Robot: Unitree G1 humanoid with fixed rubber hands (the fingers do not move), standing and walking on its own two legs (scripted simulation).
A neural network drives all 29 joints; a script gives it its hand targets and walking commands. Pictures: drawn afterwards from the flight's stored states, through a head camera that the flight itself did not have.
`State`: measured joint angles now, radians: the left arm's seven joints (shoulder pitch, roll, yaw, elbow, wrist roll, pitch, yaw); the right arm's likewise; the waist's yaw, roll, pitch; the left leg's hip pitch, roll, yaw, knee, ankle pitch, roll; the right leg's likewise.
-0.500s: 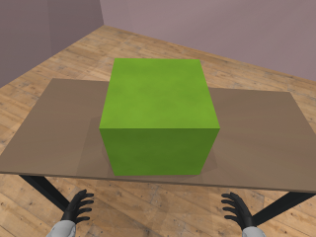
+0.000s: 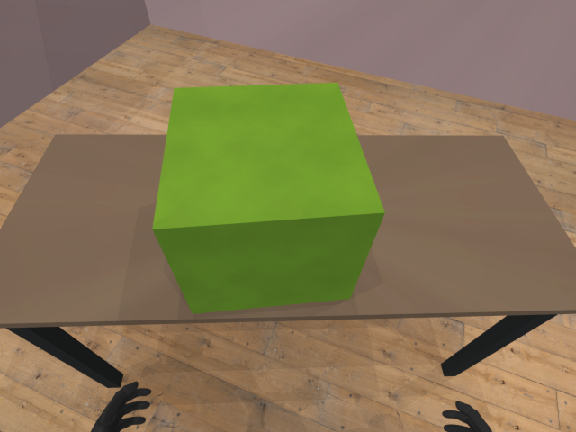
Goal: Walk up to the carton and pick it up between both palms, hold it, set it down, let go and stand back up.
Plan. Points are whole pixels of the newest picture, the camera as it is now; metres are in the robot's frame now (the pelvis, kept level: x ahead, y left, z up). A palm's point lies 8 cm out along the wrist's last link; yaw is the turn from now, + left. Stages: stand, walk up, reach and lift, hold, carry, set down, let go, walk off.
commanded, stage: stand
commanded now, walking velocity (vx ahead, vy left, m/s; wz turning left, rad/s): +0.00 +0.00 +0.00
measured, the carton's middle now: (265, 197) +0.49 +0.03 +0.00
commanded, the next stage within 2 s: none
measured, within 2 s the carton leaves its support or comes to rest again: neither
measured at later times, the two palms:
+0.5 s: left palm out of the picture +0.11 +0.26 -0.10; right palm out of the picture +0.05 -0.25 -0.11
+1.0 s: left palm out of the picture +0.11 +0.24 -0.10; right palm out of the picture +0.02 -0.25 -0.13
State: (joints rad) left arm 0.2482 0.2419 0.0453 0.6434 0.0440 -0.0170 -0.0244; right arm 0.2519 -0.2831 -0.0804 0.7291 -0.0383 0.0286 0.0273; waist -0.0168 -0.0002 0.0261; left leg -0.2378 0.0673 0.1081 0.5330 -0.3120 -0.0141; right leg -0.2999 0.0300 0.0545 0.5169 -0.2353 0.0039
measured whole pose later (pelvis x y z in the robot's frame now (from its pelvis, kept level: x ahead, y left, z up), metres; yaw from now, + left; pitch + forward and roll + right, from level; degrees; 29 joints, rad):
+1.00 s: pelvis +0.00 +0.01 +0.00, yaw -4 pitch +0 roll +1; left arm 0.31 0.20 0.03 0.71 0.04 0.00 0.02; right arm 0.32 -0.25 -0.06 0.82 -0.02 0.04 0.00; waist -0.02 0.01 0.00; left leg -0.21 0.05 0.19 0.53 -0.33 0.01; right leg -0.32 0.03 0.13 0.56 -0.25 0.02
